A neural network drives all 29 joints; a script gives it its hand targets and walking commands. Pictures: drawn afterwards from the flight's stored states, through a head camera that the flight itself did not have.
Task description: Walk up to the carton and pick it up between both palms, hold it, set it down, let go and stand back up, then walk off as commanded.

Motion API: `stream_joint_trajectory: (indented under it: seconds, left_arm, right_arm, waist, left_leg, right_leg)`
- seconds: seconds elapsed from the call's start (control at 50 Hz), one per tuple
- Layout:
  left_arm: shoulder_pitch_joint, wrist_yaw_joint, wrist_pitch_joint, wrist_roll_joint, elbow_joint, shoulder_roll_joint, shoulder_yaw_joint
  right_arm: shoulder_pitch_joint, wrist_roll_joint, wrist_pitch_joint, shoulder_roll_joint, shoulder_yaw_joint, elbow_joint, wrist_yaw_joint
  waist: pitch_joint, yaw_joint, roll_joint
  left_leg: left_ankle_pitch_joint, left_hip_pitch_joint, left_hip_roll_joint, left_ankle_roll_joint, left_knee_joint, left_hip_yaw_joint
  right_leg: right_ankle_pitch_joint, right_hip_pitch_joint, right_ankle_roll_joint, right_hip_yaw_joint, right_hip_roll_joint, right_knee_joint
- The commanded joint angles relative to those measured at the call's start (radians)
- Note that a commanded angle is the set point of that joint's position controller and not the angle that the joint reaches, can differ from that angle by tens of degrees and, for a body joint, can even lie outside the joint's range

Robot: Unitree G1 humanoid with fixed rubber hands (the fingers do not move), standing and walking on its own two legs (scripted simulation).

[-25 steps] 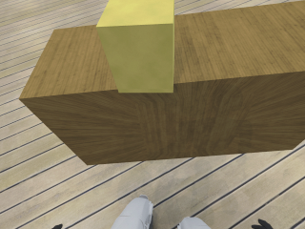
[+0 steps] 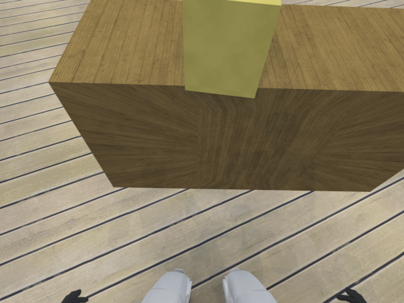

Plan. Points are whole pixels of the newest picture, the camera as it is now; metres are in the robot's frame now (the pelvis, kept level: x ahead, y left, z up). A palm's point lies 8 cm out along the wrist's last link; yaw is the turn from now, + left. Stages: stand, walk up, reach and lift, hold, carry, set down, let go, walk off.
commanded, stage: walk off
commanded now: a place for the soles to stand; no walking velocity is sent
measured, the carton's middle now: (227, 31) +0.75 -0.03 +0.10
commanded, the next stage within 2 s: stand in 1.46 s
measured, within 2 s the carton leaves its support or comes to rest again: neither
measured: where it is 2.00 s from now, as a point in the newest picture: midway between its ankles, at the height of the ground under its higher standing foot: outside the picture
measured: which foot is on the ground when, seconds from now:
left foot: down 0.00-0.40, up 0.42-0.72, down 0.74-1.00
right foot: up 0.00-0.38, down 0.40-1.00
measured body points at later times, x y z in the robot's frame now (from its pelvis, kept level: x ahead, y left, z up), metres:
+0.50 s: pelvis -0.11 -0.06 -0.01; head -0.07 -0.08 +0.43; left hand -0.01 +0.25 -0.11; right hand -0.04 -0.37 -0.14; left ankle -0.02 +0.09 -0.65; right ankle -0.08 -0.17 -0.70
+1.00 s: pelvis -0.13 -0.03 +0.00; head -0.07 -0.02 +0.44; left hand -0.06 +0.28 -0.13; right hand -0.05 -0.35 -0.12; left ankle -0.12 +0.10 -0.70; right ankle -0.11 -0.17 -0.70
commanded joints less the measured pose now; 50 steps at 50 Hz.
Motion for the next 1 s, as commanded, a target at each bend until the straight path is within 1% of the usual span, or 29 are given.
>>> stream_joint_trajectory:
  seconds: [0.0,0.06,0.14,0.22,0.24,0.28,0.32,0.34,0.36,0.38,0.4,0.46,0.48,0.5,0.52,0.56,0.6,0.66,0.68,0.72,0.74,0.76,0.78,0.8,0.82,0.84,0.9,0.94,0.98]
  left_arm:
    - [0.050,0.017,-0.005,-0.013,-0.042,0.284,0.103]
    - [0.057,0.009,0.004,-0.003,-0.045,0.299,0.104]
    - [0.082,-0.001,0.013,0.006,-0.039,0.304,0.103]
    - [0.107,-0.018,0.010,0.006,-0.030,0.307,0.107]
    - [0.093,-0.023,0.004,0.005,-0.038,0.306,0.111]
    - [0.116,-0.023,-0.003,0.004,-0.024,0.293,0.109]
    - [0.208,-0.027,-0.008,0.010,0.001,0.269,0.114]
    - [0.229,-0.024,-0.018,0.016,0.029,0.276,0.117]
    - [0.183,-0.021,-0.028,0.029,-0.006,0.346,0.115]
    - [0.031,-0.017,-0.028,0.041,-0.065,0.377,0.104]
    - [-0.052,-0.011,-0.020,0.041,-0.064,0.412,0.119]
    - [-0.203,0.008,-0.035,0.026,-0.080,0.341,0.107]
    - [-0.163,0.006,-0.041,0.027,-0.063,0.313,0.105]
    - [-0.121,0.007,-0.053,0.025,-0.048,0.298,0.111]
    - [-0.120,0.007,-0.061,0.027,-0.050,0.281,0.114]
    - [-0.079,0.003,-0.068,0.029,-0.039,0.291,0.115]
    - [-0.059,0.002,-0.077,0.028,-0.014,0.285,0.104]
    - [-0.045,-0.007,-0.081,0.035,0.001,0.312,0.097]
    - [-0.045,-0.009,-0.079,0.030,0.001,0.319,0.098]
    - [-0.105,-0.012,-0.071,0.014,-0.004,0.295,0.079]
    - [-0.072,-0.011,-0.066,0.014,0.015,0.257,0.079]
    - [-0.109,-0.011,-0.066,0.004,-0.009,0.262,0.081]
    - [-0.124,-0.001,-0.069,0.006,0.011,0.284,0.094]
    - [-0.088,0.001,-0.066,0.008,0.024,0.301,0.095]
    - [-0.066,-0.002,-0.066,0.007,0.043,0.292,0.098]
    - [-0.064,-0.003,-0.069,0.005,0.043,0.275,0.094]
    - [-0.022,-0.008,-0.077,0.000,0.061,0.266,0.088]
    - [0.013,-0.011,-0.083,0.001,0.064,0.256,0.092]
    - [0.072,-0.009,-0.096,0.009,0.069,0.304,0.095]
  right_arm:
    - [-0.037,-0.061,-0.032,-0.270,-0.107,-0.090,-0.008]
    - [0.001,-0.049,-0.033,-0.275,-0.115,-0.106,-0.019]
    - [-0.011,-0.052,-0.029,-0.282,-0.119,-0.108,-0.022]
    - [-0.011,-0.065,-0.019,-0.307,-0.124,-0.106,-0.021]
    - [-0.006,-0.070,-0.019,-0.312,-0.127,-0.105,-0.025]
    - [-0.032,-0.073,-0.012,-0.337,-0.129,-0.102,-0.021]
    - [-0.103,-0.070,0.002,-0.331,-0.123,-0.122,-0.016]
    - [-0.101,-0.072,0.008,-0.282,-0.113,-0.100,-0.017]
    - [-0.064,-0.060,0.014,-0.228,-0.105,-0.113,-0.022]
    - [-0.029,-0.052,0.012,-0.221,-0.101,-0.093,-0.033]
    - [-0.061,-0.058,0.009,-0.247,-0.109,-0.084,-0.037]
    - [0.038,-0.053,0.005,-0.328,-0.126,-0.015,-0.019]
    - [0.034,-0.053,0.003,-0.312,-0.117,-0.009,-0.015]
    - [0.049,-0.055,-0.003,-0.297,-0.109,-0.019,-0.008]
    - [0.076,-0.056,-0.005,-0.292,-0.106,-0.003,-0.004]
    - [0.035,-0.060,-0.015,-0.267,-0.097,-0.009,0.001]
    - [0.019,-0.053,-0.021,-0.258,-0.095,0.025,0.005]
    - [0.037,-0.053,-0.032,-0.243,-0.093,0.044,0.009]
    - [0.056,-0.062,-0.038,-0.243,-0.096,0.057,0.008]
    - [0.141,-0.071,-0.059,-0.260,-0.107,0.096,0.004]
    - [0.154,-0.075,-0.061,-0.267,-0.113,0.106,0.007]
    - [0.131,-0.073,-0.068,-0.353,-0.132,0.075,0.000]
    - [0.096,-0.070,-0.072,-0.386,-0.136,0.079,-0.003]
    - [0.049,-0.078,-0.076,-0.396,-0.133,0.058,-0.005]
    - [0.017,-0.080,-0.077,-0.358,-0.119,0.043,-0.006]
    - [0.024,-0.078,-0.081,-0.329,-0.110,0.046,-0.007]
    - [-0.002,-0.067,-0.078,-0.320,-0.107,0.045,-0.002]
    - [-0.020,-0.061,-0.073,-0.313,-0.099,0.036,-0.001]
    - [-0.059,-0.047,-0.070,-0.255,-0.084,0.013,-0.004]
  waist:
    - [-0.197,-0.017,0.131]
    - [-0.247,-0.045,0.134]
    - [-0.247,-0.042,0.172]
    - [-0.260,-0.035,0.228]
    - [-0.247,-0.033,0.195]
    - [-0.248,-0.006,0.215]
    - [-0.267,0.073,0.203]
    - [-0.219,0.089,0.070]
    - [-0.140,0.081,-0.206]
    - [-0.098,0.031,-0.181]
    - [-0.087,0.044,-0.175]
    - [-0.031,-0.026,-0.155]
    - [-0.048,-0.021,-0.130]
    - [-0.080,-0.010,-0.104]
    - [-0.140,-0.005,-0.147]
    - [-0.200,0.021,-0.157]
    - [-0.203,0.021,-0.141]
    - [-0.226,0.028,-0.240]
    - [-0.236,0.015,-0.219]
    - [-0.247,-0.053,-0.201]
    - [-0.286,-0.063,-0.014]
    - [-0.302,-0.072,0.097]
    - [-0.246,-0.053,0.115]
    - [-0.238,-0.028,0.113]
    - [-0.215,-0.010,0.096]
    - [-0.206,-0.016,0.115]
    - [-0.265,-0.004,0.178]
    - [-0.273,0.024,0.124]
    - [-0.329,0.059,-0.027]
  left_leg:
    - [0.130,0.126,0.333,0.147,-0.479,-0.419]
    - [0.122,0.212,0.357,0.210,-0.457,-0.452]
    - [-0.009,0.171,0.350,0.211,-0.494,-0.416]
    - [-0.105,0.129,0.352,0.206,-0.508,-0.368]
    - [-0.052,0.136,0.355,0.209,-0.488,-0.373]
    - [-0.007,0.037,0.378,0.222,-0.445,-0.354]
    - [-0.035,-0.135,0.299,0.144,-0.350,-0.214]
    - [-0.161,-0.242,0.174,0.108,-0.158,-0.165]
    - [-0.263,-0.289,-0.041,0.043,0.119,-0.075]
    - [-0.227,-0.229,-0.104,-0.002,0.309,-0.108]
    - [-0.194,-0.139,-0.110,0.008,0.412,-0.160]
    - [-0.063,-0.169,-0.075,-0.015,0.500,-0.144]
    - [-0.057,-0.168,-0.075,-0.018,0.487,-0.131]
    - [-0.055,-0.190,-0.060,-0.020,0.470,-0.123]
    - [-0.061,-0.210,-0.057,-0.029,0.433,-0.105]
    - [-0.087,-0.168,-0.019,-0.030,0.360,-0.086]
    - [-0.127,-0.130,-0.007,-0.031,0.252,-0.077]
    - [-0.267,-0.052,0.036,0.000,0.043,-0.061]
    - [-0.262,-0.001,0.045,0.012,-0.046,-0.027]
    - [-0.129,0.252,0.073,0.040,-0.279,-0.035]
    - [-0.143,0.311,0.132,0.061,-0.425,-0.196]
    - [-0.071,0.256,0.310,0.157,-0.452,-0.492]
    - [-0.020,0.115,0.382,0.223,-0.469,-0.622]
    - [-0.007,0.057,0.390,0.242,-0.468,-0.623]
    - [0.035,0.072,0.350,0.227,-0.441,-0.536]
    - [0.203,0.131,0.341,0.211,-0.402,-0.509]
    - [0.382,0.159,0.314,0.196,-0.305,-0.413]
    - [0.375,0.087,0.264,0.154,-0.254,-0.323]
    - [0.285,-0.028,0.125,0.051,-0.058,-0.134]
  right_leg:
    - [-0.018,-0.099,-0.018,0.106,0.056,0.278]
    - [-0.036,-0.138,-0.007,0.123,0.052,0.309]
    - [-0.006,-0.111,-0.001,0.109,0.043,0.271]
    - [-0.054,-0.031,-0.012,0.031,-0.007,0.057]
    - [-0.057,-0.023,-0.014,0.025,-0.035,-0.038]
    - [-0.101,0.071,-0.036,-0.008,-0.079,-0.192]
    - [0.051,0.312,-0.062,-0.050,-0.096,-0.464]
    - [0.007,0.335,-0.067,0.058,-0.111,-0.581]
    - [-0.049,0.173,-0.081,0.395,-0.259,-0.750]
    - [-0.097,-0.044,-0.130,0.558,-0.373,-0.790]
    - [-0.162,-0.210,-0.181,0.647,-0.457,-0.890]
    - [-0.180,-0.125,-0.126,0.438,-0.342,-0.835]
    - [-0.129,-0.062,-0.125,0.412,-0.321,-0.807]
    - [-0.121,0.037,-0.134,0.397,-0.317,-0.765]
    - [-0.186,0.134,-0.117,0.368,-0.316,-0.768]
    - [-0.268,0.159,-0.178,0.406,-0.329,-0.749]
    - [-0.302,0.153,-0.169,0.419,-0.335,-0.775]
    - [-0.220,0.158,-0.209,0.394,-0.354,-0.729]
    - [-0.149,0.144,-0.214,0.391,-0.371,-0.710]
    - [0.042,-0.028,-0.150,0.241,-0.300,-0.561]
    - [0.045,-0.072,-0.087,0.131,-0.210,-0.400]
    - [0.061,-0.100,-0.025,-0.012,-0.064,-0.166]
    - [-0.078,-0.029,-0.028,-0.018,-0.061,-0.070]
    - [-0.103,0.004,-0.028,-0.006,-0.084,-0.036]
    - [-0.082,-0.005,-0.028,-0.022,-0.106,-0.048]
    - [-0.083,-0.040,-0.038,0.003,-0.103,-0.074]
    - [0.004,0.030,-0.041,-0.026,-0.113,-0.210]
    - [0.175,0.167,-0.048,-0.032,-0.122,-0.397]
    - [0.453,0.352,-0.085,0.143,-0.205,-0.510]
